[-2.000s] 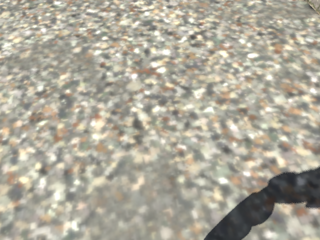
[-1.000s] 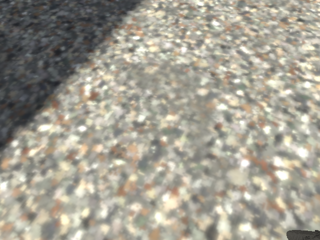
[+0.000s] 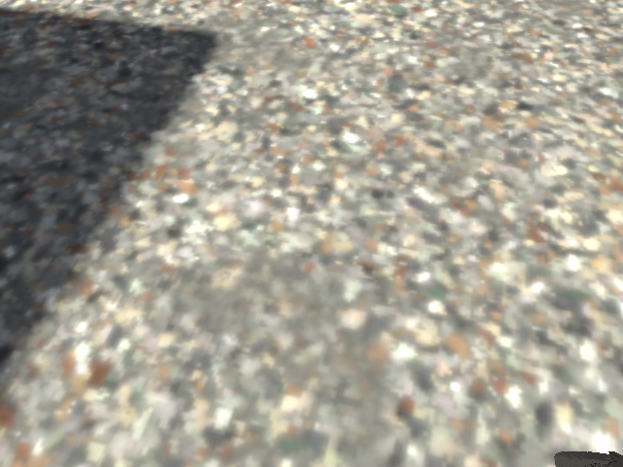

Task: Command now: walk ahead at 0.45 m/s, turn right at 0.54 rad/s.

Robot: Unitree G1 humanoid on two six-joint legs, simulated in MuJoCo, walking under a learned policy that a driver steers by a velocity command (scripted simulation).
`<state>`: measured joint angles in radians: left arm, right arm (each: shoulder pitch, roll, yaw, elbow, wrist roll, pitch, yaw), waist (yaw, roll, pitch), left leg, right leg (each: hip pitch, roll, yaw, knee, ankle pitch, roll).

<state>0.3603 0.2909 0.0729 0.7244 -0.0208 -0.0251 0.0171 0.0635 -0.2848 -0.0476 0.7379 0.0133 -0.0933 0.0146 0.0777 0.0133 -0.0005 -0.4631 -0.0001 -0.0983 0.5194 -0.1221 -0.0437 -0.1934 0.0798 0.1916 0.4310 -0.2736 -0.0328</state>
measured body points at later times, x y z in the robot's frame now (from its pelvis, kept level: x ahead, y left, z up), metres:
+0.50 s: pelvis +0.24 -0.01 -0.02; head +0.27 -0.02 +0.43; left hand +0.54 +0.13 -0.08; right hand +0.13 -0.28 -0.14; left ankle +0.11 +0.14 -0.74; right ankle +0.36 -0.17 -0.72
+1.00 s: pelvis +0.50 -0.11 -0.01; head +0.52 -0.13 +0.43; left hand +0.71 +0.11 -0.12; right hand +0.57 -0.44 -0.09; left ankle +0.70 -0.10 -0.73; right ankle +0.36 -0.16 -0.74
